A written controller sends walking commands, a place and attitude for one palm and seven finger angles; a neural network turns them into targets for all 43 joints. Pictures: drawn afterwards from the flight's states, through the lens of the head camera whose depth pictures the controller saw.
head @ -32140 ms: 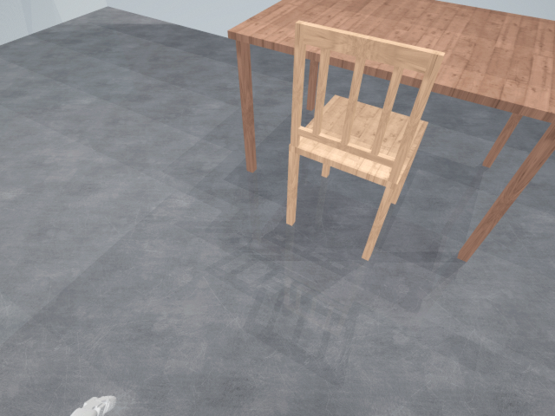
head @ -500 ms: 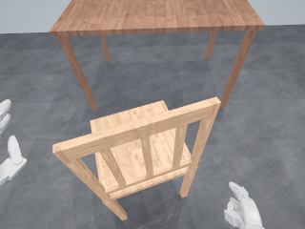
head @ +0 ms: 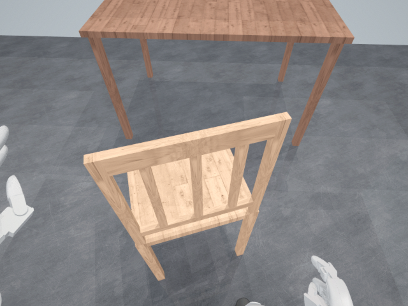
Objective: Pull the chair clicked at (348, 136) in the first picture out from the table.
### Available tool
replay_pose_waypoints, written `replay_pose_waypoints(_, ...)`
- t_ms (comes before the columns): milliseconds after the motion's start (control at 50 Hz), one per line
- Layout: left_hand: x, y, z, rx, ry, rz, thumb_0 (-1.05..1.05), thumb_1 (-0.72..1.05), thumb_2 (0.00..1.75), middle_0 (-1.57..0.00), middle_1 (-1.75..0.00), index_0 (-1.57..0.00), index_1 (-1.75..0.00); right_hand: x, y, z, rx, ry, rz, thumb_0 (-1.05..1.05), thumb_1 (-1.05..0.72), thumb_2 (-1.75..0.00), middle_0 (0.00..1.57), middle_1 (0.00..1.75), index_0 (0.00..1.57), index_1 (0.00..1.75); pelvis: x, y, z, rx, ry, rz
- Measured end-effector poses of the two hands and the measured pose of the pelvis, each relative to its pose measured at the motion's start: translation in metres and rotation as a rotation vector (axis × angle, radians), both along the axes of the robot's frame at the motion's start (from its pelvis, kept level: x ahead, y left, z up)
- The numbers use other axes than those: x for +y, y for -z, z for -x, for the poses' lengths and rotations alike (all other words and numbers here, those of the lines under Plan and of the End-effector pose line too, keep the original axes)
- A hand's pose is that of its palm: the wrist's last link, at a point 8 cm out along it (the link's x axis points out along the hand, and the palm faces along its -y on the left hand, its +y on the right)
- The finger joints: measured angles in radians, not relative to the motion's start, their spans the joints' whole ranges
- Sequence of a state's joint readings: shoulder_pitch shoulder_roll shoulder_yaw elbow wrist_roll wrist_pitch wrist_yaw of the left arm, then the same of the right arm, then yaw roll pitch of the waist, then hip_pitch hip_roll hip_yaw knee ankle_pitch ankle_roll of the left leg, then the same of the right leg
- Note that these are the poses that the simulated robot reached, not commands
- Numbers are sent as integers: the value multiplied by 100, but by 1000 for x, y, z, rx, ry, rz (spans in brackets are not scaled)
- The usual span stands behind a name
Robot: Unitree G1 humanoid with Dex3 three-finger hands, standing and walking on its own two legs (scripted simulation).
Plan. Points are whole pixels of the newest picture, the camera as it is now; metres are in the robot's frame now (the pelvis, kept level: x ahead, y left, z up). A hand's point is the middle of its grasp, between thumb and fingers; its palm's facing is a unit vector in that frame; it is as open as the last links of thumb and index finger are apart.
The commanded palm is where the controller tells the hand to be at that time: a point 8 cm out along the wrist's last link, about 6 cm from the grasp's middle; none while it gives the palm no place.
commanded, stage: step back with the hand held close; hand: left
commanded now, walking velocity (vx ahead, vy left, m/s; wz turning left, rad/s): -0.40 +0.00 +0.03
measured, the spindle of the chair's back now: (197, 188) +0.39 +0.06 -0.07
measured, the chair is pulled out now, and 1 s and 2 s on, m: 0.58 0.58 0.58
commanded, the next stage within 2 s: stop stepping back and stand still in 1.20 s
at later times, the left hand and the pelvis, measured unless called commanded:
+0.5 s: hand (14, 226) +0.18 +0.27 +0.17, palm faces +0.45 -0.70 -0.56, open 7.4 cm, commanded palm +0.10 +0.30 +0.19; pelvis -0.02 +0.00 -0.01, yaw +4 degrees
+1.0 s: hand out of the picture +0.13 +0.28 +0.19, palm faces +0.49 -0.72 -0.49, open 7.4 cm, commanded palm +0.08 +0.30 +0.19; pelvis -0.06 +0.00 +0.00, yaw +0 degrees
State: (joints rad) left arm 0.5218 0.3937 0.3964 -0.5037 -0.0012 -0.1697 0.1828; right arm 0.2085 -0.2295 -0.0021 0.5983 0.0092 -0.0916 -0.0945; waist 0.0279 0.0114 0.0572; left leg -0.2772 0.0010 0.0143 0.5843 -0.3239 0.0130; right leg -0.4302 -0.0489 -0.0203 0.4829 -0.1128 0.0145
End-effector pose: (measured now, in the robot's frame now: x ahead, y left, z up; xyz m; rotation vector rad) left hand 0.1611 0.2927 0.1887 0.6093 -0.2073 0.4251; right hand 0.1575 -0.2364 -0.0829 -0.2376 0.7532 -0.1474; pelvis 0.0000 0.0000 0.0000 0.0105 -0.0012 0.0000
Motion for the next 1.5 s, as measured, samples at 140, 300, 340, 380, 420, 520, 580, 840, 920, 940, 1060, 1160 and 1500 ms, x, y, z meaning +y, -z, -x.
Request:
replay_pose_waypoints(140,7,-9,12,-24,5,-89,1,88,90,-22,-30,-22,-30,-5,3,16,6,29,3,1,-90,-90,20,30,20,30,-1,5,5,-11,-23,-14)
replay_pose_waypoints(300,5,-6,22,-86,-65,-62,1,88,90,-21,-30,-22,-30,-7,14,6,-4,-10,-13,1,-90,-90,20,30,20,30,-8,12,4,-15,-37,-10)
replay_pose_waypoints(340,1,-4,20,-91,-51,-34,1,88,90,-21,-30,-22,-30,-7,13,4,8,-30,-2,1,-90,-90,20,30,20,30,-8,10,7,-3,-41,-9)
replay_pose_waypoints(380,-2,-3,18,-86,-25,-22,1,88,90,-21,-30,-22,-30,-7,10,3,18,-43,12,1,-90,-90,20,30,20,30,-7,9,12,8,-47,-11)
replay_pose_waypoints(420,-1,-1,18,-69,0,-28,1,88,90,-21,-30,-22,-30,-6,5,3,21,-43,24,1,-90,-90,20,30,20,30,-6,8,15,17,-48,-12)
replay_pose_waypoints(520,7,-2,25,-31,15,-109,1,88,90,-22,-30,-22,-30,-4,-1,3,-13,-16,28,1,-90,-90,20,30,20,30,-5,10,14,21,-74,4)
replay_pose_waypoints(580,10,-8,32,-64,-7,-138,1,88,90,-22,-30,-22,-30,-3,1,-1,-26,-12,20,1,-90,-90,20,30,20,30,-8,13,11,20,-67,7)
replay_pose_waypoints(840,30,2,58,-46,3,-79,1,88,90,-22,-30,-22,-30,14,-11,19,-38,-23,52,1,-90,-90,20,30,20,30,10,7,41,21,-71,31)
replay_pose_waypoints(920,32,-8,69,-84,-7,-62,1,88,90,-22,-30,-22,-30,25,-13,32,-35,-34,25,1,-90,-90,20,30,20,30,7,1,46,39,-55,52)
replay_pose_waypoints(940,29,-11,71,-102,-2,-58,1,88,90,-22,-30,-22,-30,27,-13,35,-34,-43,17,1,-90,-90,20,30,20,30,6,0,48,44,-41,49)
replay_pose_waypoints(1060,-1,-13,70,-124,87,-45,1,89,90,-21,-30,-21,-30,24,-2,56,-35,-98,-19,1,-90,-90,20,30,20,30,-7,2,79,41,10,72)
replay_pose_waypoints(1160,-23,-14,78,-68,217,-49,1,88,90,-21,-30,-22,-30,3,-7,92,-2,-8,-12,1,-90,-90,21,30,20,30,-7,-5,101,40,14,44)
replay_pose_waypoints(1500,-25,-14,194,-69,212,-67,1,88,90,-22,-30,-22,-30,-17,-19,212,-79,59,14,1,-90,-90,20,30,20,30,-14,4,196,-43,50,43)
